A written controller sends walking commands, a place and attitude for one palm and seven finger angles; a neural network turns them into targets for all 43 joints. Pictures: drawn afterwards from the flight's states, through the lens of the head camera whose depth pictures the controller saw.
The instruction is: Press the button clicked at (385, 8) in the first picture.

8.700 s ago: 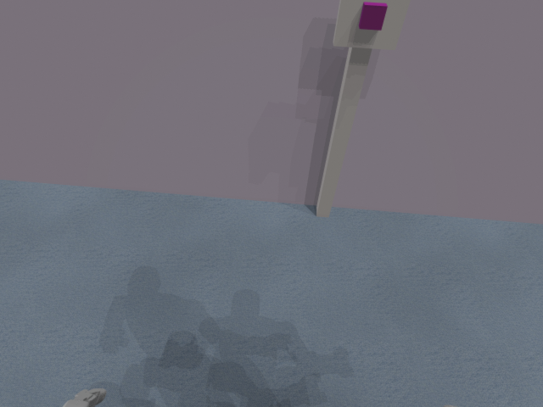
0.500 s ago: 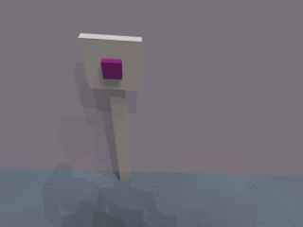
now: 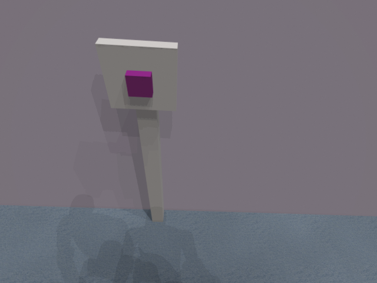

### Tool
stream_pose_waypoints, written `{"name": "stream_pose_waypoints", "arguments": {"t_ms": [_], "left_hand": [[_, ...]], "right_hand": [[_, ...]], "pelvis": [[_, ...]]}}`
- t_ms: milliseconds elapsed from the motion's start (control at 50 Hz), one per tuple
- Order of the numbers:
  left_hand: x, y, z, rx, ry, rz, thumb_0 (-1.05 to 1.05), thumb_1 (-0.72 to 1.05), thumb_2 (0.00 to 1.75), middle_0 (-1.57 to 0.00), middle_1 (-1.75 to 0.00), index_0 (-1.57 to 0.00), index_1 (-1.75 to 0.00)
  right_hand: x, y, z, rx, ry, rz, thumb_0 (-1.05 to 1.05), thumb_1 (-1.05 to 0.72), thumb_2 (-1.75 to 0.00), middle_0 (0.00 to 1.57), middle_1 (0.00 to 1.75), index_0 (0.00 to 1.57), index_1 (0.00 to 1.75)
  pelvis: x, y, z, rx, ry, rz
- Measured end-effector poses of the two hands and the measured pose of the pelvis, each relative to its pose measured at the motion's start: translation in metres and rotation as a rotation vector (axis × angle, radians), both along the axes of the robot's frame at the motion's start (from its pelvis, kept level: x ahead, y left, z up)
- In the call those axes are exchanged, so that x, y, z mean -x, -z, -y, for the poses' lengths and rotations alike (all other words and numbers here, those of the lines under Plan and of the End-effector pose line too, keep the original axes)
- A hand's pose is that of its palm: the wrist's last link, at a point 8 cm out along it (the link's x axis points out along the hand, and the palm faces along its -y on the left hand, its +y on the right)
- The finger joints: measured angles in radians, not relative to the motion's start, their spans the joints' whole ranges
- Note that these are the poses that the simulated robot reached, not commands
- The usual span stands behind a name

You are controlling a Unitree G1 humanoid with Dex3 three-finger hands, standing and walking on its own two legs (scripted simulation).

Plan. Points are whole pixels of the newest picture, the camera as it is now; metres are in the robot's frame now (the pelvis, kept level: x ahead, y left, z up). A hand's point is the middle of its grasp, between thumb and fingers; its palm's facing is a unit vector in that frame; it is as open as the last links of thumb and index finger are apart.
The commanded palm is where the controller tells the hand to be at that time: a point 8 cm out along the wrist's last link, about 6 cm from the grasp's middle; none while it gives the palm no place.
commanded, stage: shuffle to correct the standing spot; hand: left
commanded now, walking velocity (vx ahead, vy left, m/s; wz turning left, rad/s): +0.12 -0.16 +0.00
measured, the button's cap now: (140, 83) +0.53 +0.16 +0.15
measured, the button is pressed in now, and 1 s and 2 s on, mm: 0 0 0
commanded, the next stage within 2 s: come to a stop and stand still in 0.06 s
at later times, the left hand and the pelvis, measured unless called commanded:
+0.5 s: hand out of the picture +0.02 +0.12 -0.18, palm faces +0.05 -0.99 -0.11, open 7.3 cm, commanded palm none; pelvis +0.04 -0.03 +0.00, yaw +0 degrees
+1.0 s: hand out of the picture +0.05 +0.16 -0.16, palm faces -0.03 -0.97 -0.24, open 7.4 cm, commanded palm none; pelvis +0.02 -0.03 +0.00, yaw -1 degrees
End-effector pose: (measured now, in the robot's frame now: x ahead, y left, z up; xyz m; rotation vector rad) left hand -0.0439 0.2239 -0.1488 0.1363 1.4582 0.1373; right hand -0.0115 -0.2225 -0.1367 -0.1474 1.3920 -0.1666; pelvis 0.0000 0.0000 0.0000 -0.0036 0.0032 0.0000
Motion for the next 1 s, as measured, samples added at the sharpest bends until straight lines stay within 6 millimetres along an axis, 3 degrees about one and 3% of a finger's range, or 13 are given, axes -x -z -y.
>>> {"name": "stream_pose_waypoints", "arguments": {"t_ms": [160,320,420,500,620,760,860,1000], "left_hand": [[-0.006,0.004,0.036,0.029,-0.030,-0.019,0.00,0.91,0.90,-0.20,-0.30,-0.20,-0.29],[-0.019,0.018,0.062,0.080,-0.069,-0.044,0.00,0.91,0.90,-0.20,-0.30,-0.20,-0.29],[-0.040,0.013,0.066,0.085,-0.051,-0.013,0.00,0.91,0.90,-0.20,-0.30,-0.20,-0.30],[-0.058,0.009,0.058,0.063,-0.032,0.040,0.00,0.91,0.90,-0.20,-0.30,-0.20,-0.30],[-0.069,0.000,0.029,-0.028,0.017,0.099,0.01,0.92,0.90,-0.20,-0.30,-0.20,-0.30],[-0.084,-0.016,0.001,-0.104,0.047,0.173,0.01,0.92,0.90,-0.20,-0.30,-0.20,-0.29],[-0.091,-0.021,0.000,-0.110,0.064,0.185,0.00,0.91,0.90,-0.20,-0.30,-0.20,-0.29],[-0.088,-0.017,0.017,-0.069,0.067,0.143,0.00,0.91,0.90,-0.20,-0.30,-0.20,-0.29]], "right_hand": [[-0.011,0.006,0.021,0.002,0.016,-0.015,0.00,-0.91,-0.89,0.20,0.30,0.20,0.30],[-0.059,0.001,0.030,0.052,-0.018,0.021,0.01,-0.93,-0.89,0.20,0.30,0.20,0.30],[-0.081,-0.005,0.033,0.062,-0.017,0.072,0.01,-0.94,-0.89,0.20,0.30,0.20,0.30],[-0.089,-0.005,0.032,0.051,-0.017,0.108,0.01,-0.93,-0.89,0.20,0.30,0.20,0.30],[-0.085,0.002,0.030,0.016,-0.018,0.155,0.00,-0.93,-0.89,0.20,0.30,0.20,0.30],[-0.063,0.012,0.027,-0.018,-0.020,0.149,0.00,-0.94,-0.89,0.20,0.30,0.20,0.30],[-0.044,0.013,0.027,-0.036,-0.022,0.097,0.00,-0.94,-0.89,0.20,0.30,0.20,0.30],[-0.025,0.012,0.025,-0.051,-0.015,0.022,0.00,-0.92,-0.89,0.20,0.30,0.20,0.30]], "pelvis": [[-0.018,0.005,0.023,0.014,0.003,-0.008],[-0.043,0.007,0.029,0.012,-0.008,0.012],[-0.045,0.002,0.028,0.005,-0.001,0.006],[-0.038,0.001,0.028,0.001,0.003,0.000],[-0.022,0.004,0.025,0.023,0.006,-0.005],[-0.013,0.005,0.020,0.006,0.003,0.003],[-0.014,0.002,0.022,-0.008,0.006,-0.001],[-0.020,-0.001,0.028,-0.017,0.013,-0.006]]}}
